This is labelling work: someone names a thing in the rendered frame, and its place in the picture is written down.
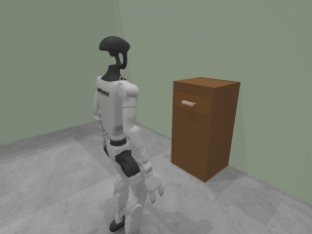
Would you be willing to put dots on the robot right forearm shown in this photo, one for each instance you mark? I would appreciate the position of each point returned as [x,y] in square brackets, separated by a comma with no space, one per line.
[136,145]

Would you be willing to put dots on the drawer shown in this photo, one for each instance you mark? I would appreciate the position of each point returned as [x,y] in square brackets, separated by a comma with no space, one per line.
[203,104]

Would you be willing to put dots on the left robot hand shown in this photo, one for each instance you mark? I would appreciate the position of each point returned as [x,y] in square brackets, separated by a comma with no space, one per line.
[104,140]

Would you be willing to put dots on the robot left foot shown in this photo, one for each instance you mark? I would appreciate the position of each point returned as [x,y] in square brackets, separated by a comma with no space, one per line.
[114,226]

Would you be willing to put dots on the cabinet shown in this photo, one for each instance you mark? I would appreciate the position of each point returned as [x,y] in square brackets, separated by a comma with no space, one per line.
[201,142]

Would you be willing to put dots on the right robot thigh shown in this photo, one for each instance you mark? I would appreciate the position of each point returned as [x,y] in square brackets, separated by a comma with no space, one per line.
[131,169]

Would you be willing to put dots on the handle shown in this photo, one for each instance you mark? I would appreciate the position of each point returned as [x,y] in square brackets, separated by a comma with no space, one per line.
[188,103]

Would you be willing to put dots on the right robot upper arm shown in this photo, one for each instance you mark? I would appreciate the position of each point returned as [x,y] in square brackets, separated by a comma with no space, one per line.
[129,94]

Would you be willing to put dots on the robot left forearm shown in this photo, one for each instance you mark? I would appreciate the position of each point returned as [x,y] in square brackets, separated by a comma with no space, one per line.
[103,133]

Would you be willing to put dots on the left robot upper arm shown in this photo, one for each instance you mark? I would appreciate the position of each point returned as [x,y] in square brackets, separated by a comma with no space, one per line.
[96,108]

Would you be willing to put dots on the right robot hand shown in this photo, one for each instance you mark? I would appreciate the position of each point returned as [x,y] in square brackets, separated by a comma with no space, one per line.
[152,183]

